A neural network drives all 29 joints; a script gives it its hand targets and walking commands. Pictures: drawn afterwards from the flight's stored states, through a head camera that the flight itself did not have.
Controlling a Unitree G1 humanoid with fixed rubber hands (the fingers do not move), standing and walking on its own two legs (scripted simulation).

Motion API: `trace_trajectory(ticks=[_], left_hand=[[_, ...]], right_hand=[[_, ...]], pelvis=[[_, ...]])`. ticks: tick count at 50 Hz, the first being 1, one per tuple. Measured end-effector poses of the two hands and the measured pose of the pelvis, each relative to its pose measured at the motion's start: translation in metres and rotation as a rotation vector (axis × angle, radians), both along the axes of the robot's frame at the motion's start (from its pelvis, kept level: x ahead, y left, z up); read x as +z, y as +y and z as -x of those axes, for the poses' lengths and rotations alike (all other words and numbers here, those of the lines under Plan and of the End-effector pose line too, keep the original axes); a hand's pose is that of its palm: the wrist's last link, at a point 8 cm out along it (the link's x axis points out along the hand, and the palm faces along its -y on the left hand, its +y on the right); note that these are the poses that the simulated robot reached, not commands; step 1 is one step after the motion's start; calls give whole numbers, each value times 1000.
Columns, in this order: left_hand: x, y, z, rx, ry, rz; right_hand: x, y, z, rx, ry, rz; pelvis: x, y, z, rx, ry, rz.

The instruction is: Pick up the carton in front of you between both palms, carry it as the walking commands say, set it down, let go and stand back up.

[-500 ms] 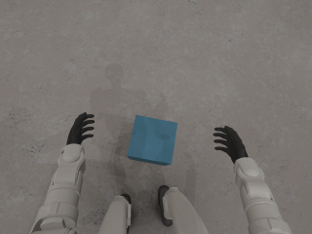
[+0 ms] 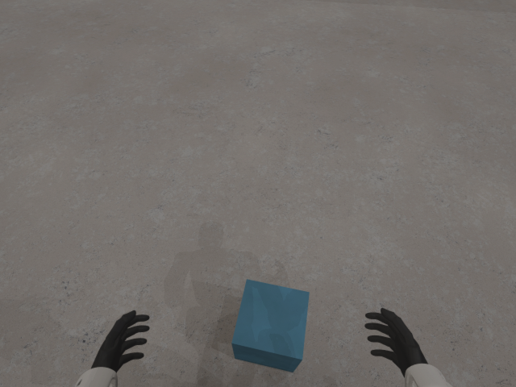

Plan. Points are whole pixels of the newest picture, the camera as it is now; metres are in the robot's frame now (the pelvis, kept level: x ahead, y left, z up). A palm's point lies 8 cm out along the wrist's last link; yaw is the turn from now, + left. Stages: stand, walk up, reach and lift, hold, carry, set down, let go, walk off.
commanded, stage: let go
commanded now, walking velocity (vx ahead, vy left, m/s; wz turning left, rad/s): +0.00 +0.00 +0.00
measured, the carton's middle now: (270, 326) +0.36 -0.06 -0.65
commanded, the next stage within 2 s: stand in 0.40 s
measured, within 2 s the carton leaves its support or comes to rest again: neither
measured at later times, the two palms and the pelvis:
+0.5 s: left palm out of the picture +0.13 +0.24 -0.08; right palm (432, 368) +0.15 -0.27 -0.07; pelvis -0.01 -0.01 -0.01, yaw +1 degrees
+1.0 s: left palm out of the picture +0.11 +0.27 -0.09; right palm (451, 378) +0.14 -0.30 -0.10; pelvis +0.00 -0.02 +0.00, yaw +2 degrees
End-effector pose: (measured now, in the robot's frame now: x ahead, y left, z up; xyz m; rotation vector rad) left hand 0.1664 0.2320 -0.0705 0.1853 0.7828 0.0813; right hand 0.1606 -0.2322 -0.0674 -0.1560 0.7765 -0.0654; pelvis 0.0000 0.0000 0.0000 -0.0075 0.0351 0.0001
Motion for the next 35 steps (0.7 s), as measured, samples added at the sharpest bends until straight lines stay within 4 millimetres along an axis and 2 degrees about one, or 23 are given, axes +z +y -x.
trace_trajectory(ticks=[4,8,21,30,35], left_hand=[[5,6,14,9,10,6],[6,5,19,9,16,14],[-1,-11,21,6,1,-9],[-8,37,49,69,110,-184],[-8,48,57,96,149,-213]], right_hand=[[1,5,-2,14,-1,1],[1,6,0,20,9,7],[6,-16,6,-15,27,78],[-20,-54,21,-16,81,166],[-28,-63,25,-8,126,183]], pelvis=[[0,2,2,4,-52,0],[0,1,6,8,-92,-1],[-4,-12,13,1,-121,-5],[-6,-16,10,17,-48,-2],[-5,-18,5,22,-41,-4]])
